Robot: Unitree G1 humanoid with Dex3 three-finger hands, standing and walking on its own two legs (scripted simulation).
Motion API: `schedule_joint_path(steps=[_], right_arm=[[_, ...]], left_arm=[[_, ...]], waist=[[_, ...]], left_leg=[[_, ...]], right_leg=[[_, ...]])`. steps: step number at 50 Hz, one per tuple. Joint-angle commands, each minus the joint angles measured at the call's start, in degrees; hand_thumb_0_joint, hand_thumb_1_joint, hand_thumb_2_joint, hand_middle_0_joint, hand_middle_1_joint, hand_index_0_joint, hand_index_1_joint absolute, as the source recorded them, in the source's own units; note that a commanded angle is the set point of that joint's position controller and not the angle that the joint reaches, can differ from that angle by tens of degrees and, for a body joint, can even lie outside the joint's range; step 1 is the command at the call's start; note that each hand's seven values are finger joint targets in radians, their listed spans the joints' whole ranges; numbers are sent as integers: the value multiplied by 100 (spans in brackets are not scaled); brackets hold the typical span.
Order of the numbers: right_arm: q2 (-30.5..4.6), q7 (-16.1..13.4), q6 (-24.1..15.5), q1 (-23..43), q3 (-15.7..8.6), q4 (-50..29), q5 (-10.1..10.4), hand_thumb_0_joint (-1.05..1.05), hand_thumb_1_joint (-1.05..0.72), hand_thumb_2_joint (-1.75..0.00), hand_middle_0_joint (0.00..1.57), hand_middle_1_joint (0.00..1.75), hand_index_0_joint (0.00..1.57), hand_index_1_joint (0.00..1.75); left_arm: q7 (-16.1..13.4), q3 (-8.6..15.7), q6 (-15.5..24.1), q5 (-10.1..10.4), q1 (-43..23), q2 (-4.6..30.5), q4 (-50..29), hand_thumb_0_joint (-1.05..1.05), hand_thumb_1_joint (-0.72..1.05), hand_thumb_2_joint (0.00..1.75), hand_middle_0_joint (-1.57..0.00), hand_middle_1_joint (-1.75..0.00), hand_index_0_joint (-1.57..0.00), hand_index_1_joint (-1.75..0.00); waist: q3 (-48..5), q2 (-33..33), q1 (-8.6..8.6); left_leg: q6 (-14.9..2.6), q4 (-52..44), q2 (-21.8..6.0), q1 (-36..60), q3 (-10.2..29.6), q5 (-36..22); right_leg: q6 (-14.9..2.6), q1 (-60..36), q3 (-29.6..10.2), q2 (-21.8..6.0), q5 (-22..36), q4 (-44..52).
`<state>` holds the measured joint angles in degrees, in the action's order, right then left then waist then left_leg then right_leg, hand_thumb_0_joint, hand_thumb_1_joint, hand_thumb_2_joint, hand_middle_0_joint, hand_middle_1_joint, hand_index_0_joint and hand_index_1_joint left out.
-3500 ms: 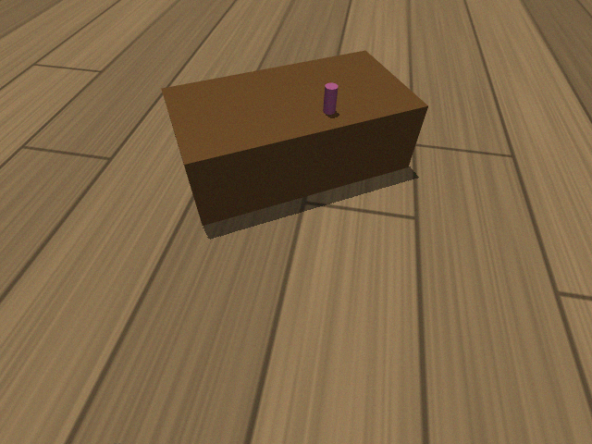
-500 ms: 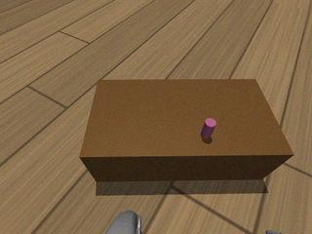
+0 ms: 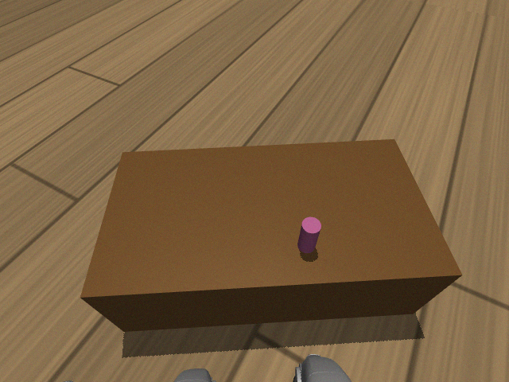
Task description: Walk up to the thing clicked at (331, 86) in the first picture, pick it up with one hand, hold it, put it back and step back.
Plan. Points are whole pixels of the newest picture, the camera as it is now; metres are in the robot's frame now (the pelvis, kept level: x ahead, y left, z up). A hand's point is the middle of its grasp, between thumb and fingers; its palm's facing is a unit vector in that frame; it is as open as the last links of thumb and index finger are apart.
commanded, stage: walk up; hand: right
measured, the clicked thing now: (308, 235) +0.52 -0.15 -0.32
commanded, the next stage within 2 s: stand in 1.98 s
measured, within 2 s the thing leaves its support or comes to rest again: neither
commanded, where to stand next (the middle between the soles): +0.10 +0.06 m, yaw +1 degrees
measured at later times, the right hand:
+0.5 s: hand out of the picture +0.08 -0.26 -0.14, palm faces -0.12 +0.90 -0.41, open 7.4 cm
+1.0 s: hand out of the picture +0.13 -0.21 -0.13, palm faces -0.08 +0.94 -0.34, open 7.4 cm
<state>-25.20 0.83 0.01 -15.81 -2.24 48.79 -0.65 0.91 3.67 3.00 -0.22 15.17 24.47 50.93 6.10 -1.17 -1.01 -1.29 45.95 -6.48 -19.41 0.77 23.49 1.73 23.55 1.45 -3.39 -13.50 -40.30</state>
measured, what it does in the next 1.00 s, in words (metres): steps on the spot: left foot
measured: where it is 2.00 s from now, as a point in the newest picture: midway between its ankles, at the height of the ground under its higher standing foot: outside the picture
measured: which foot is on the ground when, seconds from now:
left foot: up 0.00-0.38, down 0.40-1.00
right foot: down 0.00-1.00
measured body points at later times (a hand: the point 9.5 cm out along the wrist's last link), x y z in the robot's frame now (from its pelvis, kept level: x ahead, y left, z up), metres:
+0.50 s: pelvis +0.00 +0.02 +0.00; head +0.01 +0.02 +0.45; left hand +0.01 +0.37 -0.11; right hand +0.08 -0.31 -0.11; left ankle -0.01 +0.15 -0.71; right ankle +0.08 -0.13 -0.68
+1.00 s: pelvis +0.03 +0.04 +0.02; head +0.05 +0.04 +0.47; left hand +0.11 +0.35 -0.10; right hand +0.14 -0.26 -0.11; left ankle +0.01 +0.16 -0.71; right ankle +0.07 -0.09 -0.71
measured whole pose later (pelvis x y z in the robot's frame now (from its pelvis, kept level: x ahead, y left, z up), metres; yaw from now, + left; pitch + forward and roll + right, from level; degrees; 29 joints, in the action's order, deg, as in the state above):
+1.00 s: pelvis +0.03 +0.04 +0.02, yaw +3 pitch -2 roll +0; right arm -20.5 0.9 -1.1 -7.7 -0.2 58.6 -0.3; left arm 0.1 -0.1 2.7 0.2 7.6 22.3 58.8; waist 3.9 0.1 0.0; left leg 0.5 36.3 -2.0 -13.4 -2.3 21.0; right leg 0.7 17.8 0.3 -1.3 -16.5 -36.1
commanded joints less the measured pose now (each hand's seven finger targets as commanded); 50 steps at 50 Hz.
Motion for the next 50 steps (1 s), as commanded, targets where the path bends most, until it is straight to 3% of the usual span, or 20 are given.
schedule_joint_path(steps=[1, 5, 14, 17, 19, 20, 21, 22, 23, 26, 29, 32, 34, 35, 36, 39, 42, 44, 47, 50], right_arm=[[-844, -125, 154, -91, -321, -441, 2, 0, -90, -90, 20, 30, 20, 30], [-1132, -92, 197, -224, -471, -45, 10, 0, -90, -90, 20, 30, 20, 30], [-1072, 112, 267, 245, -499, -122, -169, 0, -90, -90, 20, 30, 20, 30], [-1011, 151, 190, -63, -506, 31, -122, 0, -90, -90, 20, 30, 20, 30], [-1001, 144, 149, -586, -573, 292, -125, 0, -90, -90, 20, 30, 20, 30], [-1167, 103, 126, -792, -637, 380, -171, 0, -90, -90, 20, 30, 20, 30], [-1545, 58, 102, -724, -688, 243, -265, 0, -90, -90, 20, 30, 20, 30], [-1972, 35, 72, -141, -721, -59, -226, 0, -90, -90, 20, 30, 20, 30], [-1926, 42, 72, 283, -683, -91, -169, 0, -90, -90, 20, 30, 20, 30], [-1242, -63, -68, 670, -443, -149, -152, 0, -90, -90, 20, 30, 20, 30], [-1383, -37, -120, 627, -452, -15, -96, 0, -90, -90, 20, 30, 20, 30], [-1058, -42, -75, 639, -309, -32, -10, 0, -90, -90, 20, 30, 20, 30], [-611, -74, -103, 324, -153, -54, 75, 0, -90, -90, 20, 30, 20, 30], [-827, -143, -69, 403, -221, 49, 63, 0, -90, -90, 20, 30, 20, 30], [-961, -175, -80, 230, -282, 227, 17, 0, -90, -90, 20, 30, 20, 30], [-929, -114, -209, 236, -303, 430, 35, 0, -90, -90, 20, 30, 20, 30], [-1174, -137, -268, 647, -302, 405, -20, 0, -90, -90, 20, 30, 20, 30], [-1159, -92, -235, 960, -256, 487, 8, 0, -90, -90, 20, 30, 20, 30], [-939, -116, -261, 884, -163, 622, 40, 0, -90, -90, 20, 30, 20, 30], [-922, -121, -252, 1062, -154, 771, 49, 0, -90, -90, 20, 30, 20, 30]], left_arm=[[-310, 456, 152, -99, 187, 2033, -309, 0, 90, 90, -20, -30, -20, -30], [-334, 402, 120, -115, -70, 1698, -287, 0, 90, 90, -20, -30, -20, -30], [-413, 513, 90, -206, 219, 1740, -378, 0, 90, 90, -20, -30, -20, -30], [-365, 513, 29, -208, -87, 1803, -436, 0, 90, 90, -20, -30, -20, -30], [-344, 381, -54, -165, -274, 1615, -470, 0, 90, 90, -20, -30, -20, -30], [-349, 268, -98, -130, -226, 1299, -439, 0, 90, 90, -20, -30, -20, -30], [-347, 131, -115, -70, -246, 897, -509, 0, 90, 90, -20, -30, -20, -30], [-397, 189, -121, -76, -364, 1137, -436, 0, 90, 90, -20, -30, -20, -30], [-393, 258, -87, -90, -592, 1471, -301, 0, 90, 90, -20, -30, -20, -30], [-264, 178, -7, 10, -9, 1101, 65, 0, 90, 90, -20, -30, -20, -30], [-218, 149, 45, 15, 31, 1026, 160, 0, 90, 90, -20, -30, -20, -30], [-266, 152, 159, -51, 255, 997, 347, 0, 90, 90, -20, -30, -20, -30], [-302, 288, 243, -138, 172, 1608, 283, 0, 90, 90, -20, -30, -20, -30], [-278, 272, 206, -64, -101, 1764, 247, 0, 90, 90, -20, -30, -20, -30], [-253, 257, 172, -57, -351, 1771, 185, 0, 90, 90, -20, -30, -20, -30], [-202, 53, 103, -13, -749, 1259, 116, 0, 90, 90, -20, -30, -20, -30], [-142, -79, 45, 26, -643, 877, 239, 0, 90, 90, -20, -30, -20, -30], [-161, -57, 45, -8, -627, 964, 412, 0, 90, 90, -20, -30, -20, -30], [-170, -53, 123, 53, -807, 1034, 475, 0, 90, 90, -20, -30, -20, -30], [-193, -108, 86, 105, -901, 993, 598, 0, 90, 90, -20, -30, -20, -30]], waist=[[-448, 972, 221], [-626, 1284, 145], [-655, 1284, 435], [-738, 1301, 244], [-883, 640, -76], [-887, -127, -207], [-628, -1509, -263], [-307, -1383, -260], [188, -1038, -190], [49, -650, 140], [-213, -1158, 140], [-568, -686, 345], [-812, 817, 225], [-823, 785, 173], [-739, 820, 55], [-712, 531, -131], [-871, 131, 80], [-619, 88, 222], [-970, 115, 85], [-870, -74, 130]], left_leg=[[-99, 1735, 425, -1196, 521, 832], [-32, 1868, 369, -1301, 572, 415], [80, 989, 371, -1249, 129, 787], [-61, 13, 458, -288, -168, 862], [-121, -1034, 716, 972, -419, -183], [-207, -1545, 555, 1445, 29, 144], [-634, -2655, -599, 1263, 2253, 1846], [-1204, -3232, -1329, 194, 3460, 3132], [-1390, -3264, -1418, -778, 3310, 3115], [-881, -2322, -455, -172, 1443, 189], [-979, -2000, -640, -71, 1307, -490], [-688, -934, -403, -113, 637, -1486], [-120, 388, 345, -948, 113, -795], [-132, 304, 494, -885, -45, 902], [-125, 193, 374, -395, 80, 877], [-239, -1224, 282, 473, 117, -591], [-646, -2176, -560, 628, 1368, -390], [-628, -2028, -620, 109, 1089, -474], [-220, -1660, -27, 423, 263, -1916], [-202, -1839, -58, 693, 220, -2103]], right_leg=[[-1290, -521, -3158, -2166, -895, 2404], [-1135, -759, -2015, -1437, -949, 1862], [-1395, -826, -1674, -1509, -1672, 1773], [-1319, -179, -1316, -1473, -1571, 1539], [-962, 663, -726, -1088, -1862, 789], [-638, 1283, -278, -704, -2321, -2], [-326, 2192, 256, -34, -2421, -1365], [-251, 2103, -44, 152, -2116, -1741], [-313, 1473, -280, -69, -2033, -1915], [-305, 1001, -294, -23, -1021, -1398], [-285, 163, 53, 76, -1035, -486], [-363, -1068, 31, 305, -175, 1129], [-899, -1797, -2443, -1122, 757, 1737], [-1511, -1535, -2991, -1698, 481, 1709], [-1652, -1030, -3019, -1794, 516, 1555], [-850, -489, -1260, -775, 619, 1090], [-370, -186, -489, 37, 266, 377], [-396, -812, -353, 67, -226, 710], [-547, -1289, -784, -333, 1779, 775], [-518, -1153, -720, -333, 1948, 827]])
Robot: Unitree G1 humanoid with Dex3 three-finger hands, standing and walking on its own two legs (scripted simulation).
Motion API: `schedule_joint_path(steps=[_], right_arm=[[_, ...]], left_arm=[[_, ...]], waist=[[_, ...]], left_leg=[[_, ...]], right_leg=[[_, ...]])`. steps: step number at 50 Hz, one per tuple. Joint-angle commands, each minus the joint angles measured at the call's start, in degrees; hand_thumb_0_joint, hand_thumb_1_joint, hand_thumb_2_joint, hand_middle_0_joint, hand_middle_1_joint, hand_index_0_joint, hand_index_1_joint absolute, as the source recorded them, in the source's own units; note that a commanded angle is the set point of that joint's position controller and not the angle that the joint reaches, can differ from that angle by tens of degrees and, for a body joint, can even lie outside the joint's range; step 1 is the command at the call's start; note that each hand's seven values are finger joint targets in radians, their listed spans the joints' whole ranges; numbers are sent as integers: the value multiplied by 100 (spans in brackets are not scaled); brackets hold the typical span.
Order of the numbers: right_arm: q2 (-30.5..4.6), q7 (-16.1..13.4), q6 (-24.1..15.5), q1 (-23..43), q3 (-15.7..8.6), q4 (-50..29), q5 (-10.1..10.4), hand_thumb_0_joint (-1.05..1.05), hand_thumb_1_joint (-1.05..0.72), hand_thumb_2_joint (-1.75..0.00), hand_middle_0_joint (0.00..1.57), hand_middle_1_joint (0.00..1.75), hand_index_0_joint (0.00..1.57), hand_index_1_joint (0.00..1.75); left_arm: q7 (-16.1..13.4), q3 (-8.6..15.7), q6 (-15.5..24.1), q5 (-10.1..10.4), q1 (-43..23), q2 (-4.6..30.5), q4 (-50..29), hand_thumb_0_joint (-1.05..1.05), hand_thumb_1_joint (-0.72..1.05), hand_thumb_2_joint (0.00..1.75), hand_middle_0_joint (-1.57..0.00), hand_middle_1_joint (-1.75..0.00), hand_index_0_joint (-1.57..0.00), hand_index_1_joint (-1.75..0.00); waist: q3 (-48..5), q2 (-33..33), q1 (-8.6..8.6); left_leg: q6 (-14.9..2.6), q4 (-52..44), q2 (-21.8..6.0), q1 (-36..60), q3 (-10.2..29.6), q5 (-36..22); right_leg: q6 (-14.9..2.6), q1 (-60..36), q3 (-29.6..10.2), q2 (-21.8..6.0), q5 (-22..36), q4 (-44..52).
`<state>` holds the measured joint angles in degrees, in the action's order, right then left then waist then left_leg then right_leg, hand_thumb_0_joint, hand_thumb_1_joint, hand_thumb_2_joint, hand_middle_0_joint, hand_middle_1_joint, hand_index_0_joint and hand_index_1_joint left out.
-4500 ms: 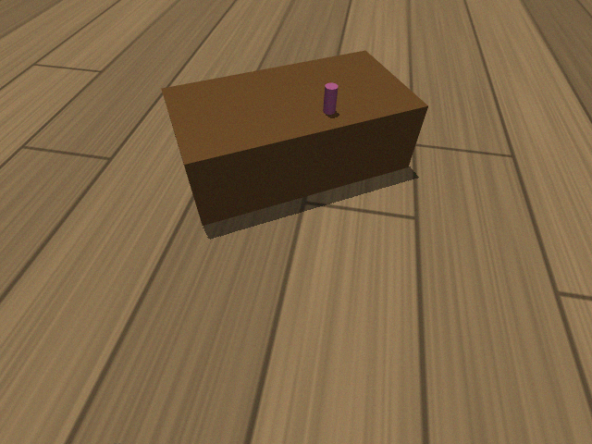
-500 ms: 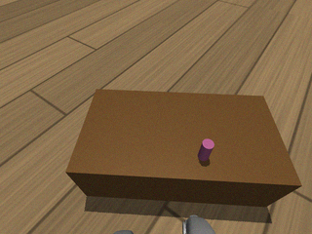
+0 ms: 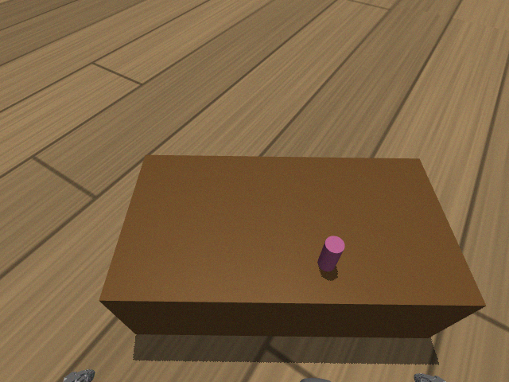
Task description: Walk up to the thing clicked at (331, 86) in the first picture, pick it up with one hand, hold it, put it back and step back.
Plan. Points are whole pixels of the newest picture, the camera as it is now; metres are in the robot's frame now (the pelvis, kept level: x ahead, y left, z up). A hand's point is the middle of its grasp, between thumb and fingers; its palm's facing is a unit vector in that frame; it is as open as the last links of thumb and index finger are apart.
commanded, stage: walk up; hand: right
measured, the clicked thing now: (330, 254) +0.48 -0.21 -0.34
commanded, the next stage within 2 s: stand in 0.98 s
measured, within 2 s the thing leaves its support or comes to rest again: neither
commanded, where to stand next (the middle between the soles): +0.07 +0.02 m, yaw -2 degrees
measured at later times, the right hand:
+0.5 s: hand out of the picture +0.08 -0.26 -0.14, palm faces +0.04 +0.94 -0.34, open 7.4 cm
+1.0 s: hand out of the picture +0.07 -0.26 -0.14, palm faces +0.09 +0.94 -0.34, open 7.4 cm
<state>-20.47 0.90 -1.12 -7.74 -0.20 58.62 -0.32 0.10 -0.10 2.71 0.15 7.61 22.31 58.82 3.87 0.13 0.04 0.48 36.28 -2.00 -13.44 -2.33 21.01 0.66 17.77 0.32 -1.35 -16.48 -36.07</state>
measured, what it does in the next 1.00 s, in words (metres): stands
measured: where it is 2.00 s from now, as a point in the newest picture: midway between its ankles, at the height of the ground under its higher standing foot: outside the picture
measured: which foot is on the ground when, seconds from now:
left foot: down 0.00-1.00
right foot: down 0.00-1.00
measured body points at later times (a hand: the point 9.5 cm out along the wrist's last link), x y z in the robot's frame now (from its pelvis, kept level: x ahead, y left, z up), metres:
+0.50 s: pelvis +0.01 +0.00 +0.02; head +0.03 +0.00 +0.46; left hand +0.11 +0.30 -0.11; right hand +0.08 -0.31 -0.12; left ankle -0.02 +0.12 -0.72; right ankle +0.03 -0.13 -0.72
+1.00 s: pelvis +0.02 +0.01 +0.02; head +0.03 +0.00 +0.47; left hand +0.14 +0.30 -0.11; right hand +0.07 -0.30 -0.12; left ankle -0.02 +0.12 -0.73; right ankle +0.03 -0.13 -0.72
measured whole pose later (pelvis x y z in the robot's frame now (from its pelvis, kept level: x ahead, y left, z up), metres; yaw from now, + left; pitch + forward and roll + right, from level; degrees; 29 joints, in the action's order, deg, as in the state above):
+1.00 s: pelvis +0.02 +0.01 +0.02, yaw -4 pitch -3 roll +0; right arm -20.3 0.8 0.4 -5.1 -1.7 64.4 -0.5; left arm -0.1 -0.1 0.8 -0.6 4.1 20.0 64.1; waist 4.3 0.2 -1.0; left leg 0.3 22.3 -2.1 -3.6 -7.0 16.1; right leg 1.3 10.8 -3.8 -0.4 -11.4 -24.7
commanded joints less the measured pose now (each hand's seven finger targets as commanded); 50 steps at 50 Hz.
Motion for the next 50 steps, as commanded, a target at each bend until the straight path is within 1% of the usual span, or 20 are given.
schedule_joint_path(steps=[1, 3, 7, 10, 13, 14, 16, 18, 24, 30, 31, 32, 34, 37, 39, 42, 44, 48, 49, 50], right_arm=[[-1410, -124, -124, 355, -359, -194, 13, 0, -90, -90, 20, 30, 20, 30], [-1406, -116, -98, 443, -356, -151, 13, 0, -90, -90, 20, 30, 20, 30], [-1333, -108, -63, 595, -334, -41, 12, 0, -90, -90, 20, 30, 20, 30], [-1314, -97, -56, 706, -330, 23, 14, 0, -90, -90, 20, 30, 20, 30], [-1292, -92, -43, 661, -328, 104, 15, 0, -90, -90, 20, 30, 20, 30], [-1289, -90, -36, 669, -336, 135, 13, 0, -90, -90, 20, 30, 20, 30], [-1343, -87, -33, 711, -358, 170, -4, 0, -90, -90, 20, 30, 20, 30], [-1326, -85, -29, 720, -356, 181, -3, 0, -90, -90, 20, 30, 20, 30], [-1265, -75, -13, 716, -346, 260, -14, 0, -90, -90, 20, 30, 20, 30], [-1264, -77, -21, 685, -364, 277, -21, 0, -90, -90, 20, 30, 20, 30], [-1264, -79, -19, 638, -371, 285, -27, 0, -90, -90, 20, 30, 20, 30], [-1241, -79, -15, 652, -365, 273, -15, 0, -90, -90, 20, 30, 20, 30], [-1247, -81, -4, 650, -383, 269, -38, 0, -90, -90, 20, 30, 20, 30], [-1245, -83, -6, 653, -387, 276, -37, 0, -90, -90, 20, 30, 20, 30], [-1247, -83, -9, 590, -395, 275, -34, 0, -90, -90, 20, 30, 20, 30], [-1228, -92, -2, 564, -410, 239, -23, 0, -90, -90, 20, 30, 20, 30], [-1210, -92, 7, 542, -407, 206, -32, 0, -90, -90, 20, 30, 20, 30], [-1222, -88, 26, 557, -425, 188, -34, 0, -90, -90, 20, 30, 20, 30], [-1127, -109, 16, 659, -362, 178, -13, 0, -90, -90, 20, 30, 20, 30], [-1187, -115, 11, 628, -373, 174, -3, 0, -90, -90, 20, 30, 20, 30]], left_arm=[[-113, 248, 93, 64, -151, 1185, -168, 0, 90, 90, -20, -30, -20, -30], [-104, 222, 58, 28, -305, 1166, -116, 0, 90, 90, -20, -30, -20, -30], [-90, 210, 33, -13, -418, 1182, 10, 0, 90, 90, -20, -30, -20, -30], [-89, 200, 32, -17, -455, 1195, 103, 0, 90, 90, -20, -30, -20, -30], [-95, 199, 43, -23, -587, 1195, 125, 0, 90, 90, -20, -30, -20, -30], [-91, 194, 37, -23, -649, 1167, 141, 0, 90, 90, -20, -30, -20, -30], [-93, 189, 24, -33, -636, 1129, 156, 0, 90, 90, -20, -30, -20, -30], [-90, 199, 14, -35, -640, 1119, 186, 0, 90, 90, -20, -30, -20, -30], [-87, 219, -10, -50, -709, 1096, 240, 0, 90, 90, -20, -30, -20, -30], [-88, 226, -29, -49, -651, 1048, 261, 0, 90, 90, -20, -30, -20, -30], [-90, 232, -31, -57, -696, 1037, 238, 0, 90, 90, -20, -30, -20, -30], [-93, 236, -33, -52, -665, 1040, 252, 0, 90, 90, -20, -30, -20, -30], [-93, 235, -48, -77, -715, 1034, 245, 0, 90, 90, -20, -30, -20, -30], [-87, 234, -62, -61, -675, 1006, 237, 0, 90, 90, -20, -30, -20, -30], [-90, 243, -56, -74, -667, 1005, 222, 0, 90, 90, -20, -30, -20, -30], [-106, 254, -40, -85, -575, 1037, 218, 0, 90, 90, -20, -30, -20, -30], [-114, 262, -45, -85, -625, 1034, 163, 0, 90, 90, -20, -30, -20, -30], [-116, 254, -73, -75, -660, 994, 128, 0, 90, 90, -20, -30, -20, -30], [-118, 239, -87, -36, -728, 990, 186, 0, 90, 90, -20, -30, -20, -30], [-122, 244, -101, -22, -677, 954, 185, 0, 90, 90, -20, -30, -20, -30]], waist=[[-618, -271, 50], [-595, -247, 29], [-575, -130, 31], [-582, -75, 38], [-693, 39, -30], [-650, 25, -47], [-728, -1, -34], [-677, 24, -30], [-588, 77, -31], [-641, 23, -13], [-670, 38, -48], [-623, 62, -15], [-521, 91, -53], [-447, 0, -23], [-548, -10, -44], [-692, 64, -45], [-644, 65, -58], [-517, -19, -63], [-565, 75, -98], [-651, 25, -74]], left_leg=[[-404, -967, -568, 177, 548, -1740], [-456, -1181, -660, 134, 610, -1320], [-403, -1369, -626, 136, 494, -851], [-345, -1350, -563, 375, 357, -1065], [-289, -1357, -518, 628, 243, -1264], [-277, -1424, -507, 605, 265, -1164], [-299, -1501, -557, 732, 206, -1240], [-299, -1576, -550, 738, 182, -1158], [-254, -1718, -529, 812, 138, -986], [-235, -1804, -568, 988, 95, -1171], [-249, -1812, -580, 970, 68, -1214], [-240, -1813, -568, 955, 72, -1159], [-247, -1863, -559, 888, 57, -974], [-250, -1961, -580, 891, 88, -841], [-262, -1922, -599, 906, 58, -991], [-248, -1740, -559, 1078, -40, -1407], [-237, -1739, -552, 1019, -67, -1464], [-256, -1839, -590, 996, -40, -1302], [-210, -1942, -696, 883, 222, -2077], [-187, -1918, -692, 979, 196, -2361]], right_leg=[[-384, -510, -558, -489, 2071, 462], [-326, -592, -487, -396, 1655, 575], [-300, -723, -555, -416, 1504, 784], [-286, -699, -639, -468, 1762, 950], [-305, -720, -773, -559, 2024, 1083], [-298, -721, -784, -549, 1894, 1141], [-279, -803, -683, -526, 2001, 1145], [-252, -815, -680, -503, 1858, 1228], [-232, -746, -759, -501, 1644, 1407], [-215, -793, -757, -476, 1824, 1419], [-216, -864, -716, -467, 1859, 1406], [-203, -841, -728, -451, 1814, 1424], [-218, -782, -745, -441, 1671, 1456], [-206, -709, -743, -400, 1519, 1448], [-218, -850, -717, -406, 1667, 1420], [-249, -902, -740, -451, 2174, 1373], [-241, -922, -712, -456, 2240, 1359], [-214, -795, -683, -403, 2022, 1360], [-205, -1006, -677, -478, 2482, 1396], [-176, -1101, -672, -488, 2633, 1418]])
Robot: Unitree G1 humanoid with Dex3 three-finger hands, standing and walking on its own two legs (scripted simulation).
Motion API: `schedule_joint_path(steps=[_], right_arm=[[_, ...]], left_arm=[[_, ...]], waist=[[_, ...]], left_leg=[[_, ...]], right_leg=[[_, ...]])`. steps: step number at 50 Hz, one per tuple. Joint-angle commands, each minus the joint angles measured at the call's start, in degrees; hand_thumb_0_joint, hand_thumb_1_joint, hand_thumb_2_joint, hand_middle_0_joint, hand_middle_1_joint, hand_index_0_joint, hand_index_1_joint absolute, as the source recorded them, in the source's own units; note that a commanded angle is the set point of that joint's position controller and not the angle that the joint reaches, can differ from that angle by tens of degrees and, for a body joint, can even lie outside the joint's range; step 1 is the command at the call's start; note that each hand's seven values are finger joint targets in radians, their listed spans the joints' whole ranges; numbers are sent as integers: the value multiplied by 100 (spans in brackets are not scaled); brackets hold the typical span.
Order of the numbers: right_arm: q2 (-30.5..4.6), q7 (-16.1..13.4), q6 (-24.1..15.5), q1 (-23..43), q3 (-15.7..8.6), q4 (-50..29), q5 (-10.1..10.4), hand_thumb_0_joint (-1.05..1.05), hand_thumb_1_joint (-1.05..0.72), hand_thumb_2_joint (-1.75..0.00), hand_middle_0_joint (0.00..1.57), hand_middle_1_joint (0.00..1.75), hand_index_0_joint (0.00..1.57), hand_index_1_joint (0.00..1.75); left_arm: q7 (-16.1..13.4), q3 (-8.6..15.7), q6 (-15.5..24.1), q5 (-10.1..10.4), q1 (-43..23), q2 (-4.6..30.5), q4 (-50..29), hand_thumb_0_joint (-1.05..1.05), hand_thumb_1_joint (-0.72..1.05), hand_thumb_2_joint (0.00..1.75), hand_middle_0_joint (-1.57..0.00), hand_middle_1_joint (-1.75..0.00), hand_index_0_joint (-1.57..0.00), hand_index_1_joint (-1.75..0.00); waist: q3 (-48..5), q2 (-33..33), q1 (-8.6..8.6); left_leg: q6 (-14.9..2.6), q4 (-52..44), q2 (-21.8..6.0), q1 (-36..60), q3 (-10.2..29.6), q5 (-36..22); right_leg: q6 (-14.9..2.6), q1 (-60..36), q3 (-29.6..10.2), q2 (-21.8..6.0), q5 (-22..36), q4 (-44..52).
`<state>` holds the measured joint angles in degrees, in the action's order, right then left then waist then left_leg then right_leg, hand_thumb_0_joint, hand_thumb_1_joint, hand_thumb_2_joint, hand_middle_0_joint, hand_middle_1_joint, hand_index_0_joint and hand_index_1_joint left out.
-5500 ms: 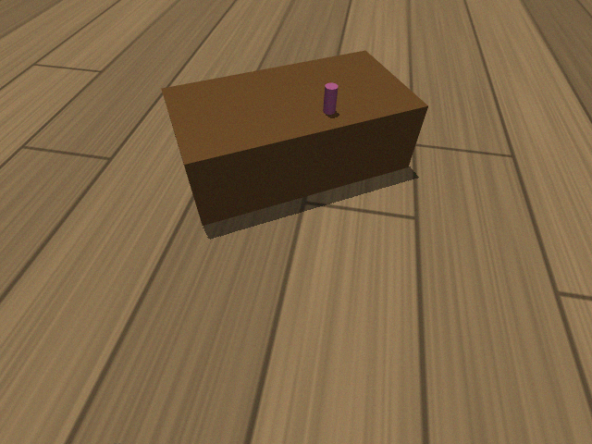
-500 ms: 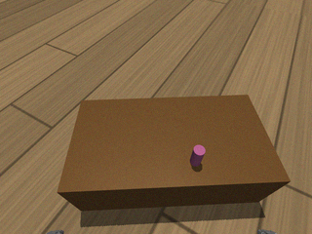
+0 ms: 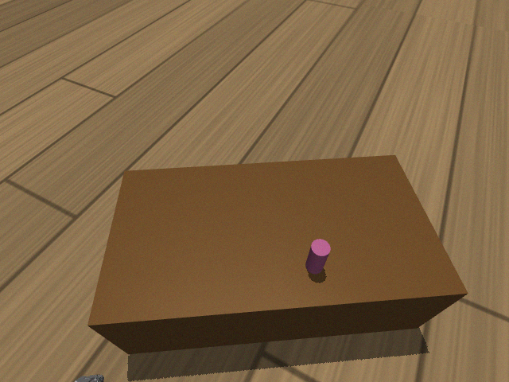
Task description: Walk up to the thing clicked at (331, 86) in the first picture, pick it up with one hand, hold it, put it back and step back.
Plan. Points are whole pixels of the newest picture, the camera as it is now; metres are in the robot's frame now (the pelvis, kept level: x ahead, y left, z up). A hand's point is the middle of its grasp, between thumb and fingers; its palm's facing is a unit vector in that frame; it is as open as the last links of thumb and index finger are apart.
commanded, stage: stand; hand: right
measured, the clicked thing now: (317, 257) +0.48 -0.19 -0.36
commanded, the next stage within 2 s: none
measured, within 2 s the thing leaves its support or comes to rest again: neither
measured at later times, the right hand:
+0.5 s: hand out of the picture +0.08 -0.25 -0.15, palm faces -0.03 +0.94 -0.33, open 7.4 cm
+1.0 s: hand out of the picture +0.06 -0.26 -0.15, palm faces -0.06 +0.94 -0.32, open 7.4 cm
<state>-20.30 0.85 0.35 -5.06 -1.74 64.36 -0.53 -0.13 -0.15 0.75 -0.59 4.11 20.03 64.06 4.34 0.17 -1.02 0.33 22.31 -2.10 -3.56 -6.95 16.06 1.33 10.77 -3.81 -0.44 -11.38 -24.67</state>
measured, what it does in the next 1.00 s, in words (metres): stands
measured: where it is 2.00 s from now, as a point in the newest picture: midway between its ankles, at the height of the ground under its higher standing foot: outside the picture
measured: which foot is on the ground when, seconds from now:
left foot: down 0.00-1.00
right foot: down 0.00-1.00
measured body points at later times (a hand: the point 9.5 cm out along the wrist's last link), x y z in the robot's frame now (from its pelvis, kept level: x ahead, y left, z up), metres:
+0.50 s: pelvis -0.01 -0.01 +0.01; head -0.01 -0.01 +0.46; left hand +0.06 +0.29 -0.13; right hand +0.08 -0.30 -0.12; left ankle -0.04 +0.11 -0.74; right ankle +0.02 -0.14 -0.74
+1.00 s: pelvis -0.02 -0.01 +0.01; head -0.01 -0.01 +0.46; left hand +0.05 +0.29 -0.13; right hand +0.07 -0.31 -0.13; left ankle -0.04 +0.11 -0.74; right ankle +0.02 -0.14 -0.74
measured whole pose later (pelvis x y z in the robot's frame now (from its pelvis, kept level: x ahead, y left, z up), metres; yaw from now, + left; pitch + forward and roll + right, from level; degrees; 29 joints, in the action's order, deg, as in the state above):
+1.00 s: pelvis -0.02 -0.01 +0.01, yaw +3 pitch -2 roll +0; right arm -19.8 1.0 -0.2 -6.5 -0.5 65.6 -0.7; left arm 0.4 -0.6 0.8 -0.5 6.4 20.0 65.2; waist 2.9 0.0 -0.5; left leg 0.9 17.8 -2.1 -3.8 -3.9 11.6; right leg 0.8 8.8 -0.7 -0.7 -7.1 -18.2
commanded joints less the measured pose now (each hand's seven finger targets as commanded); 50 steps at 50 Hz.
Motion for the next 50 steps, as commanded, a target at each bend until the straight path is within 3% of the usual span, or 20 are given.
schedule_joint_path(steps=[1, 10, 15, 21, 26, 34, 40, 45, 48, 50], right_arm=[[-1229, -119, -144, 366, -230, -369, 29, 0, -90, -90, 20, 30, 20, 30], [-1141, -117, -144, 389, -174, -296, 10, 0, -90, -90, 20, 30, 20, 30], [-1159, -118, -161, 388, -167, -287, -8, 0, -90, -90, 20, 30, 20, 30], [-1145, -91, -164, 368, -162, -262, -9, 0, -90, -90, 20, 30, 20, 30], [-1135, -64, -153, 327, -176, -243, -22, 0, -90, -90, 20, 30, 20, 30], [-1143, -67, -192, 259, -165, -243, -20, 0, -90, -90, 20, 30, 20, 30], [-1139, -67, -183, 162, -151, -208, -15, 0, -90, -90, 20, 30, 20, 30], [-1141, -74, -182, 145, -124, -217, -18, 0, -90, -90, 20, 30, 20, 30], [-1164, -74, -171, 120, -124, -208, -15, 0, -90, -90, 20, 30, 20, 30], [-1160, -78, -177, 129, -123, -234, -22, 0, -90, -90, 20, 30, 20, 30]], left_arm=[[-90, 244, 93, 53, -235, 1196, -307, 0, 90, 90, -20, -30, -20, -30], [-79, 239, 81, 20, -318, 1213, -272, 0, 90, 90, -20, -30, -20, -30], [-66, 226, 90, 21, -317, 1195, -254, 0, 90, 90, -20, -30, -20, -30], [-58, 220, 118, 7, -279, 1229, -240, 0, 90, 90, -20, -30, -20, -30], [-52, 227, 123, 0, -189, 1271, -228, 0, 90, 90, -20, -30, -20, -30], [-30, 214, 136, 7, -87, 1219, -208, 0, 90, 90, -20, -30, -20, -30], [-35, 205, 134, 12, -29, 1284, -208, 0, 90, 90, -20, -30, -20, -30], [-41, 201, 129, 13, -22, 1243, -196, 0, 90, 90, -20, -30, -20, -30], [-37, 208, 119, 14, -17, 1272, -194, 0, 90, 90, -20, -30, -20, -30], [-38, 208, 122, 2, -29, 1258, -203, 0, 90, 90, -20, -30, -20, -30]], waist=[[-808, -12, 36], [-781, -49, 10], [-715, -70, 9], [-533, -32, 8], [-395, 23, 37], [-575, -4, 57], [-555, 59, 50], [-508, 19, 55], [-437, 34, 77], [-512, 22, 60]], left_leg=[[-158, -456, -670, 148, 608, -2007], [-120, -714, -657, 142, 667, -1395], [-114, -760, -666, 110, 683, -1357], [-117, -861, -641, 18, 758, -808], [-140, -882, -612, -49, 801, -291], [-141, -867, -648, -64, 853, -657], [-133, -847, -629, -25, 867, -601], [-141, -845, -624, -179, 861, -644], [-132, -889, -605, -217, 870, -417], [-149, -851, -644, -169, 875, -597]], right_leg=[[-248, -410, -250, -593, 2274, 266], [-212, -528, -261, -639, 1734, 592], [-219, -472, -267, -670, 1653, 709], [-192, -345, -309, -677, 1198, 930], [-195, -115, -343, -659, 425, 1084], [-221, -320, -301, -692, 1020, 944], [-225, -213, -304, -685, 802, 967], [-209, -352, -282, -686, 978, 965], [-207, -242, -274, -661, 564, 998], [-234, -294, -282, -701, 821, 945]])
